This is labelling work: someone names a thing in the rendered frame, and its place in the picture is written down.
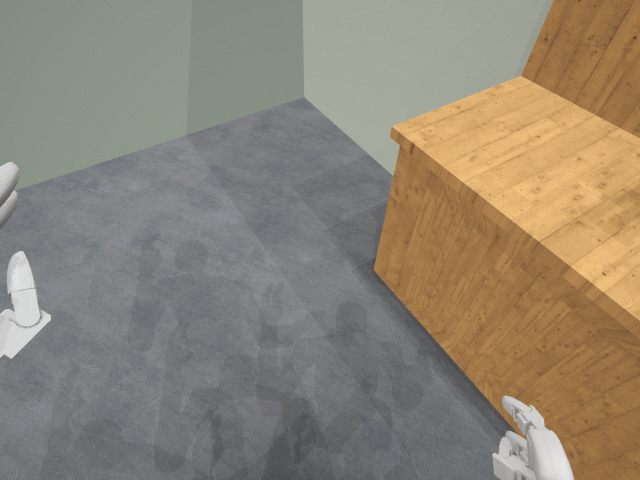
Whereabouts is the right robot hand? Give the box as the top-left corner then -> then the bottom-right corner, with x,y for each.
492,396 -> 574,480

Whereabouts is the counter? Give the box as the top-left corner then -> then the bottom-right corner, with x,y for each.
374,0 -> 640,480

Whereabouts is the left robot hand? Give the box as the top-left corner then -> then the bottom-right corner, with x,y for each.
0,162 -> 51,359

